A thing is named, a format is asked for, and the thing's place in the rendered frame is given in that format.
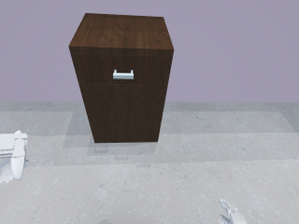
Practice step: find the left robot hand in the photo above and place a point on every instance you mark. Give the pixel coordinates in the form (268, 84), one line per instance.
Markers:
(12, 147)

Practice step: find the cabinet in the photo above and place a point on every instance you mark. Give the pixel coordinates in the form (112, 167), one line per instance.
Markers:
(123, 113)

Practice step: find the drawer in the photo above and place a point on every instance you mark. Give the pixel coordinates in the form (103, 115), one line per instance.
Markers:
(98, 68)

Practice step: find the right robot hand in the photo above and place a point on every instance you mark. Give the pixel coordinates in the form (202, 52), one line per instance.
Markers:
(231, 211)

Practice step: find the handle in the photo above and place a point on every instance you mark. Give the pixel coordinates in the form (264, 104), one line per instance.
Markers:
(123, 75)

